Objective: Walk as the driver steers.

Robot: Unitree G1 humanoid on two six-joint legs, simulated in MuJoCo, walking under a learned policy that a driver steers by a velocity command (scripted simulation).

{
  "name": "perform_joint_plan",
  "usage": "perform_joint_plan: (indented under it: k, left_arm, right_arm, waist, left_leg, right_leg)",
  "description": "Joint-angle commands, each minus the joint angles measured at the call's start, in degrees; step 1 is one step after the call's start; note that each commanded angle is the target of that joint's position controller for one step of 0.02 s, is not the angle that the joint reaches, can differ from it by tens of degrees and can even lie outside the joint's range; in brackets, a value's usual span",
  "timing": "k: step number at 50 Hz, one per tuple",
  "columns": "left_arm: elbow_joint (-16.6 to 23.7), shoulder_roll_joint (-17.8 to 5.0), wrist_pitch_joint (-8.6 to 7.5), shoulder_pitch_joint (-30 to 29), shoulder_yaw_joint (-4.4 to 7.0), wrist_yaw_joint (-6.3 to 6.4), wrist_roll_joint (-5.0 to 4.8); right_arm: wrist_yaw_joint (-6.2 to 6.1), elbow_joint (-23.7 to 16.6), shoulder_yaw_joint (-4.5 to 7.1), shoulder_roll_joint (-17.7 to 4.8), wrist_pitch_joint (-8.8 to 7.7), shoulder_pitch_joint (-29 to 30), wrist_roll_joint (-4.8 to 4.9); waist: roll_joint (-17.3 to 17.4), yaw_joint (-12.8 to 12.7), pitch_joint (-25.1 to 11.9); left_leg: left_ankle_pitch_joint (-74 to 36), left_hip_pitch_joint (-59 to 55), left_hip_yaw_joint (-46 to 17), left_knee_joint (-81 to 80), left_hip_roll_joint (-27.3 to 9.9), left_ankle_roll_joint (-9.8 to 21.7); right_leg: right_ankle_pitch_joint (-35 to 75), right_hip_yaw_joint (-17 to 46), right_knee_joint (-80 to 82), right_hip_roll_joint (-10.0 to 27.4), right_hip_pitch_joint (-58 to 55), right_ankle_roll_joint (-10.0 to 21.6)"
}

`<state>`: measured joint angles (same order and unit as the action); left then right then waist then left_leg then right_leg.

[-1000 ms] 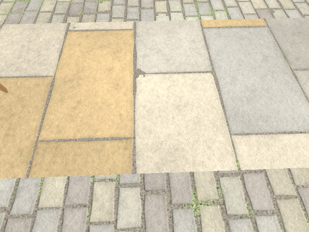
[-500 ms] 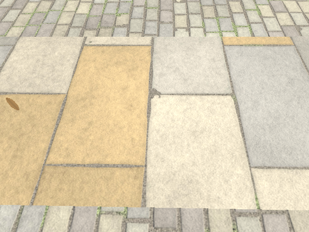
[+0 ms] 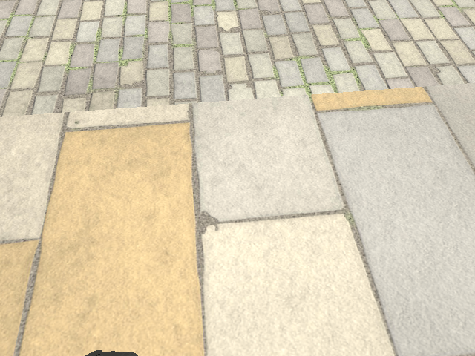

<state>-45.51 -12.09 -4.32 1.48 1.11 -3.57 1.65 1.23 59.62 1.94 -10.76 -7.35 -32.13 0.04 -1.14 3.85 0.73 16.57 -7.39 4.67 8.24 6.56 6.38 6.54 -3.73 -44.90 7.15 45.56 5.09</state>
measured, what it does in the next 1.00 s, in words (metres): walks ahead: right foot, then left foot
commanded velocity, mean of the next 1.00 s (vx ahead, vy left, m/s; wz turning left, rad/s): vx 0.94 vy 0.00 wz -0.24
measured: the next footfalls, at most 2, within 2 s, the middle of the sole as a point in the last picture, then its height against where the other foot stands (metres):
right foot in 0.14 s outside the picture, level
left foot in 0.60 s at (202, 255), level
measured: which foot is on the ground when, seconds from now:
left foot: down 0.00-0.16, up 0.18-0.58, down 0.60-1.00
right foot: up 0.00-0.12, down 0.14-0.62, up 0.64-1.00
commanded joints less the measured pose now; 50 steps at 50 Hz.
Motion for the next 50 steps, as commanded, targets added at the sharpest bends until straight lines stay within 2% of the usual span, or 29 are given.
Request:
perform_joint_plan:
  k: [1,4,6,7,8,9,10,12,14,15,19,21,23,26,28,29,30,31,32,33,34,35,37,39,42,45,47,48,50]
  left_arm:
    - [4.5,-1.7,-0.48,-7.2,-0.57,-0.06,-0.81]
    - [4.1,-5.1,-0.65,-3.8,0.44,1.11,-0.54]
    - [-1.1,-9.4,-0.59,14.7,2.4,2.62,-0.7]
    - [-4.2,-11.9,-0.36,25.6,3.67,3.65,0.14]
    - [-5.0,-16.6,-0.17,30.9,5.07,4.47,1.79]
    - [-5.2,-16.0,-0.15,28.1,5.42,3.19,1.69]
    - [-5.1,-11.7,-0.47,22.0,4.98,2.44,0.74]
    - [-6.2,-5.5,-1.55,17.6,3.54,2.03,0.76]
    - [-8.1,-3.2,-2.36,18.0,2.39,2.64,0.25]
    - [-8.9,-3.2,-2.9,19.0,2.28,2.76,-0.38]
    - [-9.6,-5.8,-4.17,22.5,2.36,2.15,-1.32]
    - [-9.8,-6.1,-4.73,24.1,2.25,2.03,-2.02]
    - [-10.7,-8.2,-5.13,27.4,2.35,2.35,-2.55]
    - [-11.4,-10.8,-4.45,28.8,2.41,3.05,-1.68]
    - [-11.8,-13.2,-3.03,28.5,2.81,4.14,-0.13]
    - [-11.8,-14.1,-2.1,27.2,3.05,4.72,0.44]
    - [-11.1,-13.5,-1.68,24.7,2.99,4.92,0.74]
    - [-8.8,-5.2,-1.93,27.6,1.36,4.06,-0.07]
    - [-7.8,-3.2,-2.6,34.6,0.86,3.57,-4.11]
    - [-7.0,-7.9,-2.39,26.3,1.71,4.37,-3.31]
    - [-6.0,-8.0,-2.28,21.0,1.78,4.01,-2.95]
    - [-6.1,-6.5,-1.76,19.7,1.57,3.53,-2.34]
    - [-5.4,-3.7,0.35,20.4,1.31,2.13,-0.5]
    - [-3.1,-2.4,1.93,16.8,1.25,1.3,-0.4]
    - [0.9,-1.6,2.45,8.7,0.68,0.53,-0.91]
    - [2.7,-0.7,1.41,3.7,-0.28,-0.04,-0.62]
    - [1.6,-2.1,1.08,6.1,-0.04,-0.8,0.11]
    - [3.2,-5.7,-0.15,6.8,2.12,-0.98,-4.35]
    - [0.4,-14.4,0.54,22.2,5.62,-0.71,-4.17]
  right_arm:
    - [-0.72,-3.1,0.6,-7.9,-1.53,0.4,0.33]
    - [-1.96,-2.4,1.0,-11.7,-0.41,0.0,-1.03]
    - [-3.04,-2.4,1.82,-14.3,1.36,2.6,-2.64]
    - [-3.05,-3.2,1.92,-13.8,1.73,5.2,-2.73]
    - [-1.89,-5.5,0.39,-6.0,1.23,3.5,-1.74]
    - [-0.72,-6.7,-0.03,-3.8,0.0,-1.8,1.69]
    - [-1.45,-8.4,0.56,-8.0,-0.17,6.5,1.07]
    - [-0.98,-10.1,0.27,-6.8,-0.03,13.3,-0.1]
    - [0.45,-10.7,-0.49,-3.6,1.81,12.2,-2.23]
    - [0.95,-11.4,-0.7,-3.1,2.45,13.5,-2.58]
    - [1.87,-17.5,-1.41,-4.6,2.87,28.0,-2.81]
    - [2.47,-19.2,-2.23,-3.8,2.27,32.9,-2.11]
    - [2.66,-20.1,-2.52,-4.0,2.11,36.5,-1.25]
    - [1.77,-20.4,-1.71,-7.3,2.06,36.8,-1.58]
    - [0.64,-18.4,-0.39,-10.3,2.15,28.0,-1.73]
    - [-0.35,-15.2,0.75,-12.4,2.23,17.1,-1.69]
    - [-1.47,-12.0,2.04,-14.9,2.42,5.6,-2.27]
    - [-2.35,-11.2,3.47,-20.1,2.37,0.3,-4.12]
    - [-1.03,-11.6,3.83,-19.8,2.32,3.2,-4.32]
    - [-0.38,-12.0,3.44,-14.7,2.13,9.6,-3.3]
    - [-0.16,-11.7,2.56,-10.6,1.38,12.9,-2.94]
    - [-0.05,-11.0,2.26,-8.9,0.92,14.4,-3.19]
    - [-0.36,-8.6,1.28,-6.1,0.2,13.2,-2.32]
    - [-0.23,-7.1,1.23,-5.8,-0.63,12.2,-0.72]
    - [-0.04,-6.8,0.91,-5.6,-1.39,12.4,-0.88]
    - [-1.13,-6.7,0.42,-6.3,-1.8,11.2,-0.17]
    - [-2.8,-7.4,1.04,-10.3,-2.05,10.6,0.54]
    - [-5.06,-10.2,2.49,-17.8,-0.64,13.4,0.99]
    - [-6.7,-13.5,3.37,-18.7,1.28,20.2,0.92]
  waist:
    - [2.5,-1.8,9.1]
    - [6.9,-4.8,2.8]
    - [9.2,-13.7,-7.4]
    - [8.0,-18.8,-12.0]
    - [-3.7,-16.1,-17.4]
    - [-15.1,-10.3,-22.9]
    - [-5.8,-9.7,-12.8]
    - [4.5,-6.3,-2.5]
    - [2.1,-1.9,0.7]
    - [1.2,-1.3,2.6]
    - [1.0,-3.1,8.9]
    - [1.2,-4.3,9.2]
    - [0.5,-6.0,9.0]
    - [-2.2,-5.2,5.4]
    - [-6.1,0.0,-1.7]
    - [-6.6,5.1,-7.2]
    - [-5.7,10.6,-11.8]
    - [6.9,7.6,-18.7]
    - [17.9,1.6,-26.6]
    - [7.2,1.2,-16.4]
    - [1.8,0.7,-7.9]
    - [-1.0,-1.2,-3.7]
    - [2.5,-4.5,0.0]
    - [3.7,-5.7,2.7]
    - [4.2,-5.9,7.0]
    - [2.3,-5.6,8.8]
    - [3.7,-6.8,5.1]
    - [10.7,-7.8,-0.7]
    - [11.0,-16.6,-9.2]
  left_leg:
    - [-40.4,10.9,-3.8,-9.0,-14.2,2.0]
    - [-71.2,-2.7,-2.3,3.2,-16.6,0.5]
    - [-76.1,-2.7,-1.9,26.7,-18.1,0.6]
    - [-64.7,6.7,-1.2,43.4,-16.2,1.0]
    - [-24.1,26.1,-1.3,66.6,-9.0,1.0]
    - [9.1,44.4,-9.2,80.8,-0.9,0.4]
    - [2.3,50.4,-10.6,79.2,-6.4,2.1]
    - [-3.0,47.3,-10.0,71.9,-10.4,2.1]
    - [-3.0,43.0,-10.1,67.1,-12.8,0.5]
    - [-2.9,44.0,-9.5,65.4,-13.8,-0.4]
    - [-14.3,49.0,-3.3,49.2,-15.3,-2.7]
    - [-23.6,41.2,0.1,35.9,-13.3,-2.3]
    - [-29.6,36.8,2.4,28.8,-11.1,-1.1]
    - [-25.7,35.6,4.0,22.9,-6.8,1.0]
    - [-16.6,26.6,3.2,23.1,-3.0,2.5]
    - [-12.5,15.3,1.3,23.1,-2.6,3.4]
    - [-8.0,2.0,-2.9,23.2,-7.1,4.3]
    - [7.5,-12.6,-21.2,23.6,-22.9,5.6]
    - [17.3,-20.6,-51.3,10.8,-33.1,10.2]
    - [20.9,-11.9,-43.5,7.3,-28.6,7.1]
    - [14.2,-1.2,-33.6,5.7,-27.2,5.6]
    - [7.1,6.1,-27.0,3.8,-25.2,3.9]
    - [0.3,14.9,-16.5,1.4,-22.2,1.1]
    - [-6.3,16.2,-8.5,-0.2,-20.4,-1.6]
    - [-28.9,19.9,4.6,-1.3,-15.9,-5.3]
    - [-48.8,20.3,11.9,3.2,-12.5,-6.6]
    - [-58.8,16.8,12.7,10.1,-13.8,-7.2]
    - [-70.5,14.3,9.9,16.2,-14.5,-9.2]
    - [-71.9,14.8,7.6,34.0,-16.4,-10.1]
  right_leg:
    - [5.3,-4.5,9.9,-4.2,-12.3,1.5]
    - [-4.3,-6.2,13.4,-10.5,-18.1,3.4]
    - [-11.8,-3.8,14.5,-12.3,-35.5,5.4]
    - [-16.7,-0.4,14.6,-8.3,-49.1,6.9]
    - [-33.2,19.0,13.3,6.7,-64.2,10.1]
    - [-42.8,51.6,26.3,15.7,-72.9,16.4]
    - [-42.5,44.8,30.0,12.0,-65.7,13.6]
    - [-30.2,30.1,32.9,8.4,-48.1,10.6]
    - [-27.9,22.4,35.7,4.5,-37.4,8.1]
    - [-26.6,20.3,37.3,3.4,-35.3,7.9]
    - [-10.6,9.8,42.7,-1.1,-30.9,7.1]
    - [0.0,5.6,44.0,-3.1,-28.8,5.2]
    - [9.5,4.9,47.1,-1.3,-33.6,4.3]
    - [33.4,2.4,41.0,1.1,-49.4,3.1]
    - [50.0,2.1,26.0,3.1,-54.9,2.3]
    - [49.6,2.8,12.5,3.5,-52.5,2.2]
    - [37.3,2.7,-3.9,1.6,-43.3,2.3]
    - [-3.4,2.4,-27.2,-5.2,-26.0,2.5]
    - [-32.5,8.7,-42.2,-11.3,-10.7,2.2]
    - [-24.6,9.5,-40.6,-6.1,-6.0,3.5]
    - [-19.8,8.9,-36.7,-4.1,-6.3,3.3]
    - [-18.6,8.9,-33.7,-2.2,-8.5,3.2]
    - [-17.8,8.7,-31.3,0.1,-11.8,2.3]
    - [-16.2,7.6,-29.9,1.5,-7.9,1.6]
    - [-7.7,2.1,-21.8,-0.1,-6.5,0.9]
    - [0.8,-6.6,-2.5,-5.5,-12.7,0.5]
    - [6.1,-10.5,6.5,-10.0,-21.2,1.1]
    - [3.1,-7.2,4.2,-11.1,-25.7,0.7]
    - [2.1,-3.8,6.7,-12.4,-40.6,3.2]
